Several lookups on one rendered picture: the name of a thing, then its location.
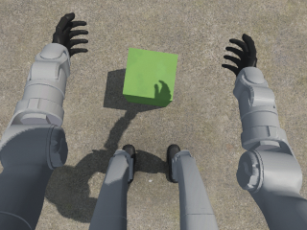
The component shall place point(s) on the left robot shin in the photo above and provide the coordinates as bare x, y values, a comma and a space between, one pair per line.
120, 152

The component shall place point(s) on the robot right forearm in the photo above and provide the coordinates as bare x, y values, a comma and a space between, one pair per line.
258, 114

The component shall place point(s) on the right robot hand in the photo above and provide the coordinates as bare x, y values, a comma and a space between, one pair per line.
247, 57

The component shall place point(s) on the robot right upper arm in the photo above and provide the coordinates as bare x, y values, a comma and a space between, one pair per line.
273, 179

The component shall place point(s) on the robot left upper arm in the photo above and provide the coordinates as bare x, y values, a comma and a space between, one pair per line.
29, 154

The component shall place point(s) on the left robot hand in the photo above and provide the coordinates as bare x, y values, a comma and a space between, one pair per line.
63, 34

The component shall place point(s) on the left robot foot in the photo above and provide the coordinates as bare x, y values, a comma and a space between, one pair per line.
131, 150

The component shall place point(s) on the robot left forearm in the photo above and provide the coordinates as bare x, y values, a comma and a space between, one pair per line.
44, 90

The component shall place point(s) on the carton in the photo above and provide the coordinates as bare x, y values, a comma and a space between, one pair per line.
150, 77

